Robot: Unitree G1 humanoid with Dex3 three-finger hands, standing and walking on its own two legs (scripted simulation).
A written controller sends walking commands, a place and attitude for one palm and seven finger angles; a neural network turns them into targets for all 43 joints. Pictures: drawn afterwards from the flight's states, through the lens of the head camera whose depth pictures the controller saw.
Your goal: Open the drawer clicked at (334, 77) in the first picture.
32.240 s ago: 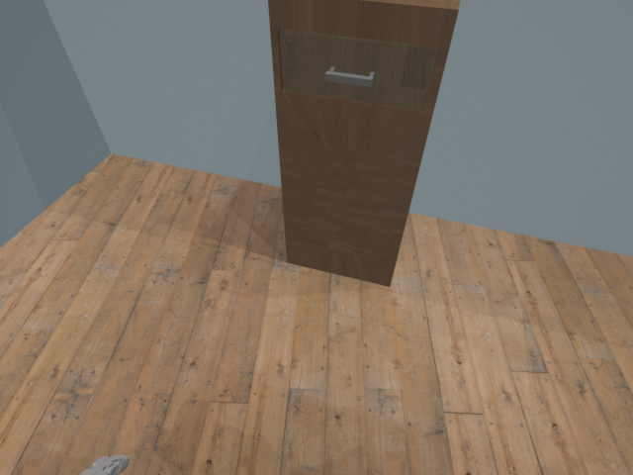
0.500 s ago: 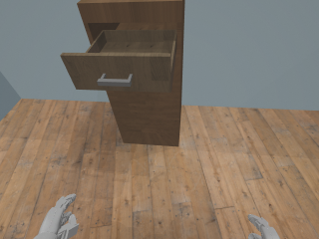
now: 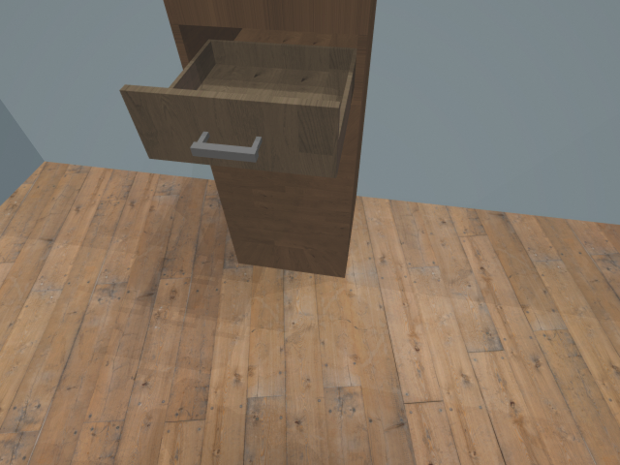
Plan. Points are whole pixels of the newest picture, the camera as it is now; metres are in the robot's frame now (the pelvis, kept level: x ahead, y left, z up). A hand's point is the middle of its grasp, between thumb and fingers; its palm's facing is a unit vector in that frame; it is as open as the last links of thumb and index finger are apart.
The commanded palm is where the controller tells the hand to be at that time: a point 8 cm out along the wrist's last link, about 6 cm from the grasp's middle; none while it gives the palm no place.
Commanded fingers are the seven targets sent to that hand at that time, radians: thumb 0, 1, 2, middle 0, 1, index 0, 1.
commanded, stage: let the arm hang, fingers relaxed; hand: left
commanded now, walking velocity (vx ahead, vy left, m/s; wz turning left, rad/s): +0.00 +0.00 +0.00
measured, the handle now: (227, 145) +0.61 +0.19 +0.06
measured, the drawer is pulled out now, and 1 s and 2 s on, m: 0.28 0.28 0.28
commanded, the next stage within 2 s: look to check the result in 0.40 s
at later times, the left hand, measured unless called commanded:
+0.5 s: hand out of the picture +0.07 +0.17 -0.17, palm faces +0.00 -0.98 -0.22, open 7.3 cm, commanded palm none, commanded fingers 0.00 0.90 0.90 -0.20 -0.30 -0.20 -0.30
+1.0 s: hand out of the picture +0.06 +0.19 -0.16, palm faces +0.00 -0.96 -0.27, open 7.3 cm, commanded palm none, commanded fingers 0.00 0.90 0.90 -0.20 -0.30 -0.20 -0.30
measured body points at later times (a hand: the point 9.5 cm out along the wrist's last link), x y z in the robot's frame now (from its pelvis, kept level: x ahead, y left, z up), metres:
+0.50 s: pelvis +0.02 -0.01 +0.00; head +0.04 -0.02 +0.45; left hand +0.07 +0.22 -0.15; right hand +0.02 -0.25 -0.16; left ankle +0.04 +0.11 -0.74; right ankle +0.03 -0.09 -0.74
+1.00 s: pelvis +0.03 -0.02 +0.01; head +0.06 -0.03 +0.45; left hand +0.06 +0.24 -0.14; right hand +0.05 -0.26 -0.15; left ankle +0.04 +0.11 -0.74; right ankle +0.03 -0.09 -0.74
